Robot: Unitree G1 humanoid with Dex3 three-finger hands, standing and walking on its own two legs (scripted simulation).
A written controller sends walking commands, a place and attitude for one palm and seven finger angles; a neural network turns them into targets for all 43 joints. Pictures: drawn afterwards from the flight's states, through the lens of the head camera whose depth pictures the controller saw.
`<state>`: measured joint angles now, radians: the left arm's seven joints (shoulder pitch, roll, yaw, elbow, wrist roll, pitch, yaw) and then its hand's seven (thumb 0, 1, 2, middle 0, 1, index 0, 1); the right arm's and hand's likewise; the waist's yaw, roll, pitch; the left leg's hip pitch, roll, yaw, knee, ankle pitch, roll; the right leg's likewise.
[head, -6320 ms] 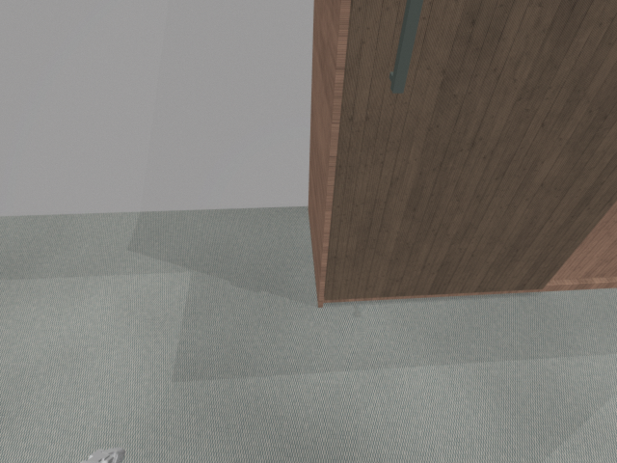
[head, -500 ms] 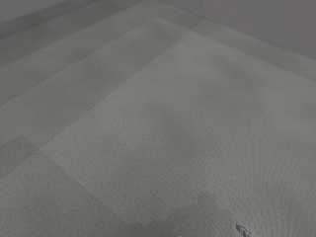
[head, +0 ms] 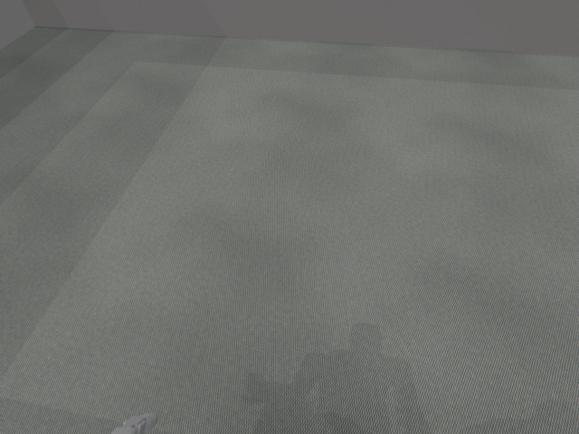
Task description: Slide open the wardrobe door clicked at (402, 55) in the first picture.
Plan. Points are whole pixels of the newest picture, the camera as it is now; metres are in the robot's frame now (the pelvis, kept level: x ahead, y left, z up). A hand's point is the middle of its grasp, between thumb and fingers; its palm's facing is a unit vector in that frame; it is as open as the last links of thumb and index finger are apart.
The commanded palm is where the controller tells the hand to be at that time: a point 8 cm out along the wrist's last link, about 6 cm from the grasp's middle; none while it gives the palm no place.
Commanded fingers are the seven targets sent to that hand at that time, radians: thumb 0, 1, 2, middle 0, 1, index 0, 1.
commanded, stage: walk to a spot facing it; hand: left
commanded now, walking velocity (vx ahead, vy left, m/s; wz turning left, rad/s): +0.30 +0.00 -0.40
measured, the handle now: out of the picture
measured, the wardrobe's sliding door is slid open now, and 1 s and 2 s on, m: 0.00 0.00 0.00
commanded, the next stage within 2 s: turn to face it in 0.28 s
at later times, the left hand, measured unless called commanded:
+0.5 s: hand out of the picture +0.08 +0.17 -0.18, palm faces +0.00 -0.99 -0.13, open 7.4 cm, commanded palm none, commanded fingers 0.00 0.90 0.90 -0.20 -0.30 -0.20 -0.30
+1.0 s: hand (146, 350) +0.28 +0.27 -0.15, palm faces +0.20 -0.96 -0.21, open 7.4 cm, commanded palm none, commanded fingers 0.00 0.90 0.90 -0.20 -0.30 -0.20 -0.30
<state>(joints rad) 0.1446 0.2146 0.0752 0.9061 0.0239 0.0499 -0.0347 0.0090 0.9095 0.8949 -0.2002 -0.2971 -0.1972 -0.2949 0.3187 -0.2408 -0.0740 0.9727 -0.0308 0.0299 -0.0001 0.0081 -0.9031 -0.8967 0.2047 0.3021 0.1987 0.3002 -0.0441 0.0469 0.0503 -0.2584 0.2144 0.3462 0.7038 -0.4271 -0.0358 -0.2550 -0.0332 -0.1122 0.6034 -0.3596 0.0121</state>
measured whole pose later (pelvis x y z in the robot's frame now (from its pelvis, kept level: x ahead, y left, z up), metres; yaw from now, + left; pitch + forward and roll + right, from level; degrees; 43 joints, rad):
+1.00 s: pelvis +0.20 +0.05 +0.02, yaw +10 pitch +2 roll -3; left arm 0.13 0.23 0.09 0.95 0.02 0.05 0.03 0.00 0.91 0.89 -0.20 -0.30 -0.20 -0.30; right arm 0.30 -0.16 -0.07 0.99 -0.02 0.02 0.00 0.01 -0.91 -0.90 0.20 0.30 0.20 0.30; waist -0.06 -0.01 0.00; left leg -0.32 -0.13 -0.07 0.38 -0.09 0.13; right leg -0.48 -0.04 0.05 1.03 -0.30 0.10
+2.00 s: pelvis +0.20 -0.04 +0.00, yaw +49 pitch +0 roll +1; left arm 0.35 0.23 0.05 0.95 0.02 0.03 0.02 0.01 0.91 0.89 -0.21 -0.30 -0.20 -0.30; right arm 0.05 -0.24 -0.05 0.89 -0.02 0.06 0.03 0.01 -0.91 -0.90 0.20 0.30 0.19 0.30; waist 0.06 -0.03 0.10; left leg -0.29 0.01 0.12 0.63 -0.31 -0.04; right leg -0.20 -0.17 -0.34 0.63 -0.41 0.01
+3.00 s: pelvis +0.20 -0.07 +0.01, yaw +85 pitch -1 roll +2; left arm 0.26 0.21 0.04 0.92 0.03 0.02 0.02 0.01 0.90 0.89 -0.21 -0.30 -0.20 -0.30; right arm 0.16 -0.28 -0.09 0.93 -0.02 0.09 0.03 0.01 -0.91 -0.90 0.20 0.30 0.19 0.30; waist 0.01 -0.01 0.09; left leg -0.38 0.04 0.05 0.83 -0.42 -0.07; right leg -0.19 -0.18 -0.25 0.56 -0.33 0.03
